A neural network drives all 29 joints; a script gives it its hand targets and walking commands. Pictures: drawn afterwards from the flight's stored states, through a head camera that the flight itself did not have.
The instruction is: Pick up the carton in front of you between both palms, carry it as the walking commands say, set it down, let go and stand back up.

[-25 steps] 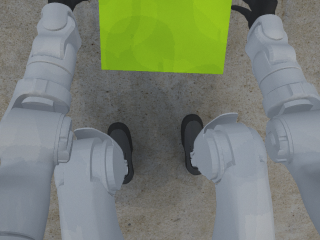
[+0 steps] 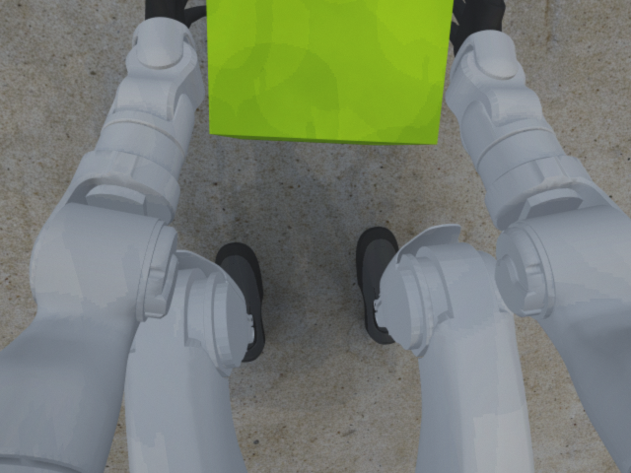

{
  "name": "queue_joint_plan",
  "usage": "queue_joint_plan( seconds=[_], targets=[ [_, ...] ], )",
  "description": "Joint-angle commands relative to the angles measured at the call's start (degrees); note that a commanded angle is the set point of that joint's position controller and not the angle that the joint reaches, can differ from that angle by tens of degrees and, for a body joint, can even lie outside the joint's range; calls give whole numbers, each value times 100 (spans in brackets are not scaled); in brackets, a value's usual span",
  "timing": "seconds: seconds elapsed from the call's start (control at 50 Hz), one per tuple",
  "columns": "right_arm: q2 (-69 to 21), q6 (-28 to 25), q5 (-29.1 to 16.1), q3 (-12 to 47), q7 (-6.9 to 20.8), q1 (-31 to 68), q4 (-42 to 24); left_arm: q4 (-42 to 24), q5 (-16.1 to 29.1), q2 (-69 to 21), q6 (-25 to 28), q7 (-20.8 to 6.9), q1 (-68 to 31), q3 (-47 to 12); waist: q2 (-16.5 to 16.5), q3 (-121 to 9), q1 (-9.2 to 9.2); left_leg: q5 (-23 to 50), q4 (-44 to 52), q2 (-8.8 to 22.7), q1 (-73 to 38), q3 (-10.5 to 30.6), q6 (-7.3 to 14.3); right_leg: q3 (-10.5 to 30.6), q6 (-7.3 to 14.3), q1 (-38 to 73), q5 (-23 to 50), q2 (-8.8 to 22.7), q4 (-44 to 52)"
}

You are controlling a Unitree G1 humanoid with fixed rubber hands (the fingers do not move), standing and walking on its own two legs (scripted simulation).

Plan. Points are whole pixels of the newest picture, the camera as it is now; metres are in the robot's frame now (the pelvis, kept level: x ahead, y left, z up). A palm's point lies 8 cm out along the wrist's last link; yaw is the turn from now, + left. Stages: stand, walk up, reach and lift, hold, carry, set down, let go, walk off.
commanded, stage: reach and lift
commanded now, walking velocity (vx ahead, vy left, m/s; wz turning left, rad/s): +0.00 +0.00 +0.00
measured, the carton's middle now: (319, 53) +0.51 -0.03 -0.25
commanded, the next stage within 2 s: none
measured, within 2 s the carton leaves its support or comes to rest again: leaves its support in 0.20 s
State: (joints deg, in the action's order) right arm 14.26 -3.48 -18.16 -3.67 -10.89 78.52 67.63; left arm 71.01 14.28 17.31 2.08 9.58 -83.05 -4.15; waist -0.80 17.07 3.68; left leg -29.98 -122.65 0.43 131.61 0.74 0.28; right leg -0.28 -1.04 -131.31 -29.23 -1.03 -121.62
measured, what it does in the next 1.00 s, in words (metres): rises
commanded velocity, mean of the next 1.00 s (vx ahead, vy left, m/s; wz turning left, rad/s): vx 0.00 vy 0.00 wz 0.00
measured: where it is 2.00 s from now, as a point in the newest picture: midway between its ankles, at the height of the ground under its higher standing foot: (314, 313)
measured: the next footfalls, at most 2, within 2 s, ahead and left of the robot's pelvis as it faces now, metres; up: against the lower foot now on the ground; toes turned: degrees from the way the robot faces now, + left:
none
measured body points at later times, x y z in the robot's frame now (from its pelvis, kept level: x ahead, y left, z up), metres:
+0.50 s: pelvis +0.00 +0.00 +0.03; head +0.27 +0.01 +0.39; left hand +0.52 +0.14 -0.05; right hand +0.50 -0.17 -0.05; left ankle +0.12 +0.12 -0.34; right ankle +0.13 -0.12 -0.34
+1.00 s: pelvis +0.03 +0.00 +0.16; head +0.24 +0.00 +0.56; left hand +0.49 +0.13 +0.11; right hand +0.48 -0.17 +0.11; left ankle +0.12 +0.12 -0.34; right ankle +0.13 -0.12 -0.34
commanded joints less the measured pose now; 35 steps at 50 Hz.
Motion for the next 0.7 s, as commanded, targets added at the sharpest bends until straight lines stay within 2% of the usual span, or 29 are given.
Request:
queue_joint_plan(
  seconds=[0.0,0.06,0.1,0.2,0.26,0.3,0.36,0.44,0.5,0.52,0.58,0.68],
  targets=[
    [-3315,63,218,923,939,2637,-872,-804,-147,-3452,-8,-834,-2545,-735,447,-6225,-59,1125,811,-590,-3210,53,74,-70,-99,2866,1318,-473,788],
    [-4184,235,393,956,1245,2994,-1117,-929,-297,-4418,-112,-1081,-2691,-649,443,-6286,-38,1095,745,-711,-3211,-52,93,-162,-91,2891,1274,-562,726],
    [-4602,313,337,1059,1372,3196,-1411,-1184,-269,-4891,-172,-1147,-2788,-694,453,-6721,-30,1310,686,-772,-3476,-134,87,-241,-93,3069,1449,-610,660],
    [-5536,561,-34,1548,1430,3344,-2481,-2380,93,-5863,-396,-1143,-3060,-1196,387,-8757,86,2051,569,-860,-4630,-326,48,-455,-142,4033,2132,-678,571],
    [-5825,804,70,1683,1463,3239,-3191,-2970,3,-6388,-661,-1153,-2742,-1278,481,-9412,152,2068,709,-922,-5095,-360,33,-547,-136,4162,2068,-730,726],
    [-6002,999,265,1667,1552,3100,-3490,-3164,-191,-6701,-874,-1213,-2423,-1189,461,-9330,149,1769,897,-973,-4956,-377,41,-571,-106,4112,1796,-754,904],
    [-6343,1365,723,1431,1737,2663,-3411,-3076,-596,-7060,-1209,-1388,-1950,-878,426,-8599,152,1104,1250,-1019,-4345,-411,56,-540,-66,3755,1182,-757,1249],
    [-6715,1787,1522,650,1952,1966,-2623,-2424,-1324,-7290,-1586,-1634,-1489,-84,450,-7305,154,222,1785,-1032,-3502,-389,90,-446,17,3164,336,-750,1784],
    [-6759,1957,1990,115,2058,1714,-2278,-2254,-1688,-7351,-1735,-1735,-1442,310,511,-7130,243,-25,2107,-1071,-3400,-359,70,-420,108,3190,74,-758,2108],
    [-6701,1995,2121,22,2086,1708,-2267,-2188,-1801,-7402,-1790,-1755,-1346,409,581,-7115,205,-5,2294,-1087,-3423,-346,45,-410,118,3297,135,-763,2219],
    [-6782,2077,2294,-84,2103,1597,-2308,-2136,-1984,-7411,-1848,-1746,-1172,611,540,-7300,183,58,2638,-1118,-3753,-306,21,-418,87,3610,243,-779,2496],
    [-7118,2210,2191,262,2271,1466,-2572,-2190,-2160,-7504,-1931,-1739,-821,661,298,-7740,-79,363,3068,-1112,-4448,-294,48,-405,-16,4070,411,-808,2906]
  ],
)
